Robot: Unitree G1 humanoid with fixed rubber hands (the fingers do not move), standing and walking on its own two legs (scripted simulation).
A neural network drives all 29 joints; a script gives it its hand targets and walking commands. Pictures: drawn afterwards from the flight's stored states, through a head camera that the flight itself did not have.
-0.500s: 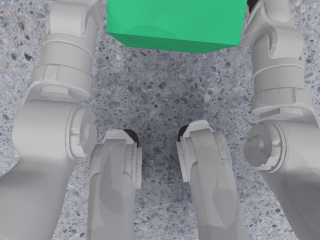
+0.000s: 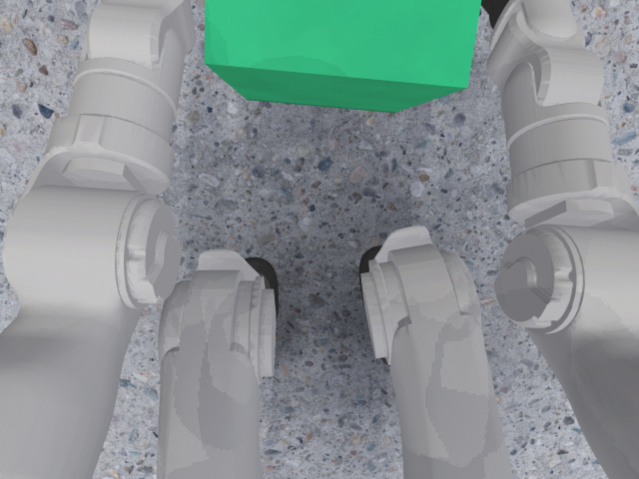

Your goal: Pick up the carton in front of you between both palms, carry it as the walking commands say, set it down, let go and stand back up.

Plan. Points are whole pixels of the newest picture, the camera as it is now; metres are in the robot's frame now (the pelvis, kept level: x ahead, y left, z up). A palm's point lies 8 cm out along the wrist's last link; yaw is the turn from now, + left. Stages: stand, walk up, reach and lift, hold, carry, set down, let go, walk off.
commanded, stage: set down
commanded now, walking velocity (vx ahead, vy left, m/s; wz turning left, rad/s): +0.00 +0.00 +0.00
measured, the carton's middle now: out of the picture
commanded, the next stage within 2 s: let go in 1.90 s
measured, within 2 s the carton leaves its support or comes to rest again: neither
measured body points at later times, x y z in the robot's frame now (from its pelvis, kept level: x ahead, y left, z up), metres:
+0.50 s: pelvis +0.00 +0.00 -0.01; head +0.37 -0.01 +0.22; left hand +0.59 +0.11 -0.19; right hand +0.54 -0.21 -0.19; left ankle +0.10 +0.10 -0.34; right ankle +0.10 -0.12 -0.34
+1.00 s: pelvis +0.00 +0.00 -0.01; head +0.37 -0.02 +0.23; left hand +0.62 +0.13 -0.16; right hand +0.55 -0.25 -0.16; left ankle +0.10 +0.10 -0.34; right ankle +0.10 -0.11 -0.34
